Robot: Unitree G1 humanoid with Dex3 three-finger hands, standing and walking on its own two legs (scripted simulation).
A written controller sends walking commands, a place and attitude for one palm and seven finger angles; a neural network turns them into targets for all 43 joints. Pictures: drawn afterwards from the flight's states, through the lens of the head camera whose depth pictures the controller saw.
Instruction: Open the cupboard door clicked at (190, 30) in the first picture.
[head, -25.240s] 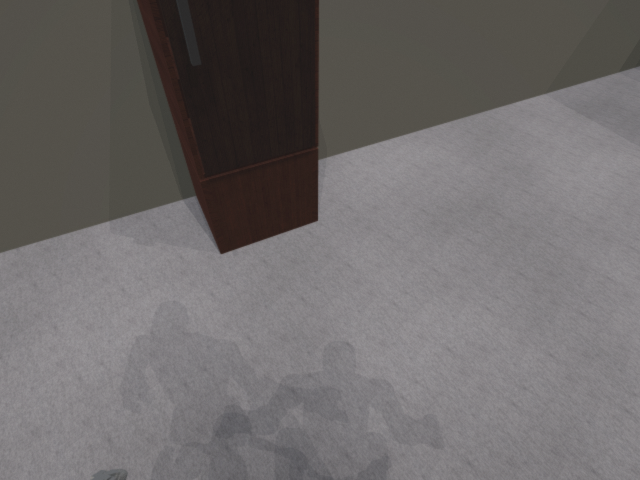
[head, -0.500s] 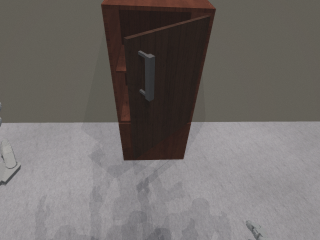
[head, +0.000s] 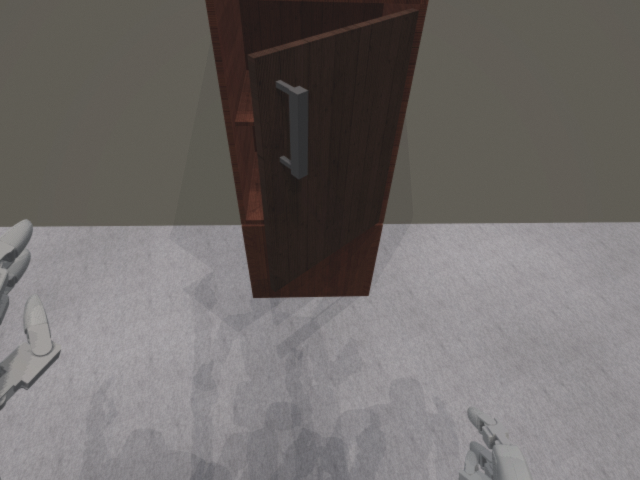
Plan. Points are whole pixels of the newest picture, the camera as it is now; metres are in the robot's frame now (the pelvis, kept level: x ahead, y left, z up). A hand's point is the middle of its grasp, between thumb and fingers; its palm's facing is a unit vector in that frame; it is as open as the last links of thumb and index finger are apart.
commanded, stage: stop stepping back and stand still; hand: left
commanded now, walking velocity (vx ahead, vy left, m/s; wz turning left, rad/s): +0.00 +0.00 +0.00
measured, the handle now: (291, 131) +0.64 +0.09 +0.12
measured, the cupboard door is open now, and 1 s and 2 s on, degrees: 40 40 40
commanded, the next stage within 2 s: let the arm hang, fingers relaxed in 0.10 s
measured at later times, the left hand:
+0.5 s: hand out of the picture +0.05 +0.20 -0.18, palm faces -0.03 -0.98 -0.18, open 7.4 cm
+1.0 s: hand out of the picture -0.02 +0.21 -0.17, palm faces +0.07 -0.95 -0.31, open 7.4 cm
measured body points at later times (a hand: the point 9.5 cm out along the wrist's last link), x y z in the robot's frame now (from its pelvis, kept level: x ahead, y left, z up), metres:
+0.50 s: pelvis -0.01 +0.01 -0.01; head +0.00 +0.03 +0.44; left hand +0.05 +0.25 -0.17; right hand +0.07 -0.27 -0.14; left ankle +0.09 +0.11 -0.74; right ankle -0.05 -0.10 -0.74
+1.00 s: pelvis +0.01 -0.01 +0.00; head +0.02 -0.02 +0.45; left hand -0.03 +0.26 -0.14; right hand +0.06 -0.25 -0.16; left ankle +0.09 +0.11 -0.74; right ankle -0.05 -0.10 -0.74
